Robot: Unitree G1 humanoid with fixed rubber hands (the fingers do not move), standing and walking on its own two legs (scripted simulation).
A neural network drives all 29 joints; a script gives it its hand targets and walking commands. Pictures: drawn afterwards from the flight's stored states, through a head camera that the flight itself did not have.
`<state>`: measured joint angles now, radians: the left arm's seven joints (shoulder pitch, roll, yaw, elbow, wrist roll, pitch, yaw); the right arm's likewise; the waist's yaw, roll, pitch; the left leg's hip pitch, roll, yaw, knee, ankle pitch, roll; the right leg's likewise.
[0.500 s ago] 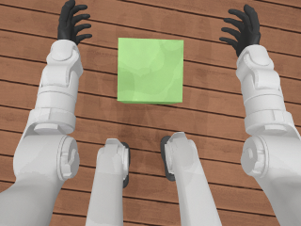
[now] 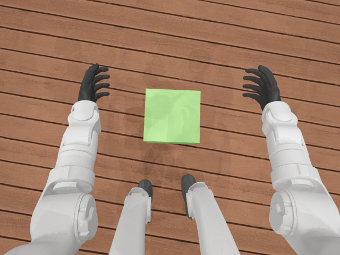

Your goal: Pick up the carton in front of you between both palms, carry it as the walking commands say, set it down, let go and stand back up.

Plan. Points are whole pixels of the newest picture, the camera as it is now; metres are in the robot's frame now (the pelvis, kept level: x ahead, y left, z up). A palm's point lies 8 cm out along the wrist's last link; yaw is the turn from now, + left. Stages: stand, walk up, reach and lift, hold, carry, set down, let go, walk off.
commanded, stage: let go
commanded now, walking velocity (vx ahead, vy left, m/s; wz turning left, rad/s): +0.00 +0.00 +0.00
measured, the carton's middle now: (171, 120) +0.45 -0.03 -0.54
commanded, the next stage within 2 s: stand in 1.10 s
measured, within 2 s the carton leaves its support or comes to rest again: neither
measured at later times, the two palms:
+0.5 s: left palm (30, 181) +0.29 +0.22 +0.00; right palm (314, 178) +0.27 -0.23 +0.01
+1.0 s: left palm out of the picture +0.23 +0.24 +0.04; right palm (324, 213) +0.22 -0.22 +0.04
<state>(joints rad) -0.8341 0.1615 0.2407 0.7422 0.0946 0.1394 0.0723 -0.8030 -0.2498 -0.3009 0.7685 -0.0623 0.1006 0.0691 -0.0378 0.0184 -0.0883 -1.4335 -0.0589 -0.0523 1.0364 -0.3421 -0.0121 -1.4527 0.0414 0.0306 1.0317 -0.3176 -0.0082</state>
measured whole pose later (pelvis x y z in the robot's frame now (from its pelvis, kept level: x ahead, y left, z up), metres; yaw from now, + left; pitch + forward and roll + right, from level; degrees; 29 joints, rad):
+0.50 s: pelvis +0.06 +0.00 +0.09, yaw -1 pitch +17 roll +0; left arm 0.01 0.18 0.10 0.53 0.03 -0.01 -0.01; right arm 0.05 -0.19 -0.09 0.52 0.01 -0.02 0.07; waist -0.03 -0.01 -0.04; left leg -0.58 -0.04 -0.06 0.58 -0.29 0.01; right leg -0.59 0.04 0.04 0.57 -0.26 -0.01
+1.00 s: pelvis +0.07 +0.01 +0.11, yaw -1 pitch -6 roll +0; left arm 0.22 0.20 0.04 0.42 0.01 0.15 -0.07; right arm 0.21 -0.21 -0.05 0.42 -0.02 0.15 0.08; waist 0.00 0.01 0.12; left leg -0.07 -0.04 -0.05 0.46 -0.29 0.02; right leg -0.08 0.03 0.05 0.45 -0.26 0.00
